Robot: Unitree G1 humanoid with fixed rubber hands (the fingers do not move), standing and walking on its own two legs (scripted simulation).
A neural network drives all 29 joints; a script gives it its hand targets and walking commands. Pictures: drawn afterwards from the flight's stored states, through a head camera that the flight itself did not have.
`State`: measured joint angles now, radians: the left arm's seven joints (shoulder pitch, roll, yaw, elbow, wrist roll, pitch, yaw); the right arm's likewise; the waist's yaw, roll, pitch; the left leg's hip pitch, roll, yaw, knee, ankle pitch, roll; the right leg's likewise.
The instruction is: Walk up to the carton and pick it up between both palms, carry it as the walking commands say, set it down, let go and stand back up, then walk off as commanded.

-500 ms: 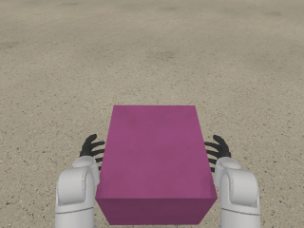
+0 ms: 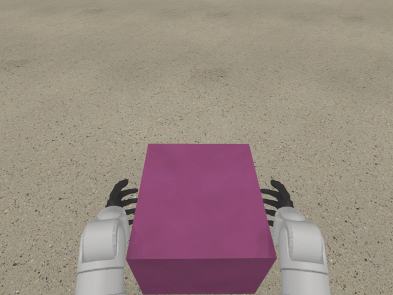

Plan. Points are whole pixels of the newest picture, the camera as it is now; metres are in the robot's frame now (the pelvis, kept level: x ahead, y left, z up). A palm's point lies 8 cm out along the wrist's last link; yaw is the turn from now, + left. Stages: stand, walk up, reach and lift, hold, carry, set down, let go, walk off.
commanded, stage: carry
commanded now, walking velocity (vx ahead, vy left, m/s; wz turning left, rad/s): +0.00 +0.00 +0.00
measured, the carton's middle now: (199, 215) +0.33 +0.01 -0.03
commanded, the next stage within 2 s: hold in 1.04 s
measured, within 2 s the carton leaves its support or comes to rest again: neither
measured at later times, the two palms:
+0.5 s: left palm (124, 231) +0.25 +0.15 +0.04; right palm (292, 233) +0.25 -0.18 +0.03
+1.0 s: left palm (121, 237) +0.24 +0.16 +0.03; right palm (293, 238) +0.24 -0.18 +0.03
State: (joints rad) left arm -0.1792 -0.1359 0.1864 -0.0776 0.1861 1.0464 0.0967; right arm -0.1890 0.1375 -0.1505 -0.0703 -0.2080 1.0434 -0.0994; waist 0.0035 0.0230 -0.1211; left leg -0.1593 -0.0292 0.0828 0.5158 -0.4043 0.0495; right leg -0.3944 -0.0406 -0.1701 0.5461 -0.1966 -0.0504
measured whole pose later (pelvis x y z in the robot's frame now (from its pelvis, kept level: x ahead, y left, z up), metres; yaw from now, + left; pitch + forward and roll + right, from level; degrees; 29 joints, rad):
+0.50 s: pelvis -0.03 -0.01 +0.00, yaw +1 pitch +1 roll +0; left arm -0.20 -0.14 0.23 0.19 0.25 0.75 0.03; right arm -0.18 0.14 -0.20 0.16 -0.28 0.75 -0.05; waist -0.01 0.02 -0.10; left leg -0.17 -0.02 0.07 0.51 -0.36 0.03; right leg -0.37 -0.03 -0.19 0.47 -0.13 -0.07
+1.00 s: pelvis -0.04 -0.01 +0.00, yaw +1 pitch +1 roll +0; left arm -0.20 -0.14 0.24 0.22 0.23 0.68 0.02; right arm -0.17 0.13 -0.22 0.18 -0.27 0.68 -0.03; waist -0.01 0.01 -0.10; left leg -0.20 -0.03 0.06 0.52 -0.34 0.04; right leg -0.38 -0.04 -0.20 0.46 -0.10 -0.07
